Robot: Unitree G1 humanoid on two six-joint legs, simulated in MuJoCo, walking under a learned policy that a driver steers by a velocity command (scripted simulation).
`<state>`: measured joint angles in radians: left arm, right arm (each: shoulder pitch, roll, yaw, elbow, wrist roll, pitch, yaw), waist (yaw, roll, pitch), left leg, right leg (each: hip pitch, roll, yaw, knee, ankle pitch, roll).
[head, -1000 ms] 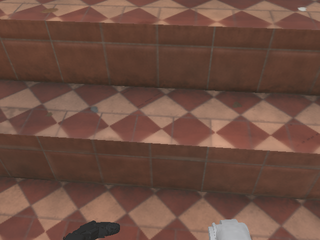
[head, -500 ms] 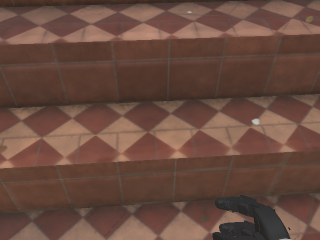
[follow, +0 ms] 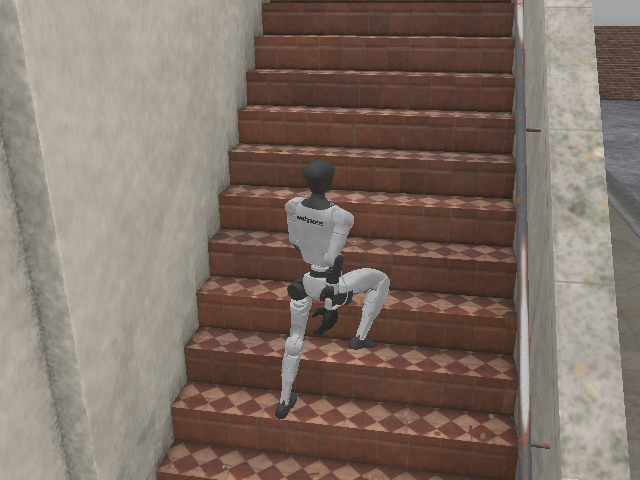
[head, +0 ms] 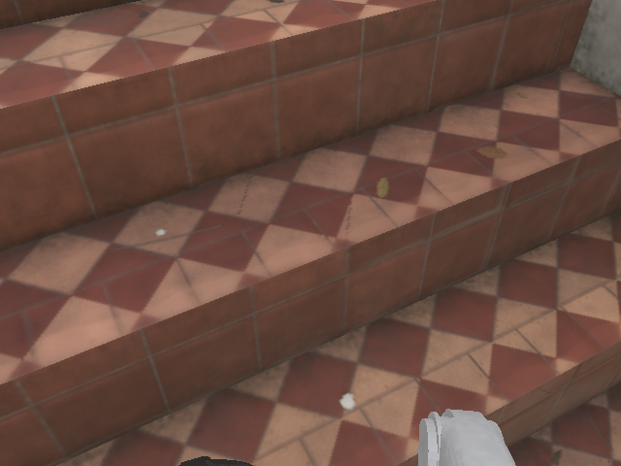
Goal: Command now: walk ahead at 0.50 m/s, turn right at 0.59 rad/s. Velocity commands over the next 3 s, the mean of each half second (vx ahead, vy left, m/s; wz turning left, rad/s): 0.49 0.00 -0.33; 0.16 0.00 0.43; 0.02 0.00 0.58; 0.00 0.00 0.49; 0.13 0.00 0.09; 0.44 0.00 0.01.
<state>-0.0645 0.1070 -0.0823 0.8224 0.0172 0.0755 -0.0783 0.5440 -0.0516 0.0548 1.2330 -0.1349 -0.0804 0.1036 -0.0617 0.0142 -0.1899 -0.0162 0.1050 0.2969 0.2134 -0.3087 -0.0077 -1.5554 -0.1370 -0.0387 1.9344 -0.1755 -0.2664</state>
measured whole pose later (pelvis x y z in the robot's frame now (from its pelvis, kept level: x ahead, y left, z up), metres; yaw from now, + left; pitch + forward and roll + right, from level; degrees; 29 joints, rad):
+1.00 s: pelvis +0.39 -0.05 +0.39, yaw +5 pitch +5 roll +1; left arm 0.00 0.21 0.00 0.82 0.06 -0.03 -0.01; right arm 0.34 -0.13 0.00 0.95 -0.03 -0.09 0.03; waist -0.08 -0.02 -0.16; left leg -0.45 -0.17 -0.15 0.82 -0.44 0.06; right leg -1.00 -0.04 0.06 1.43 -0.13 0.04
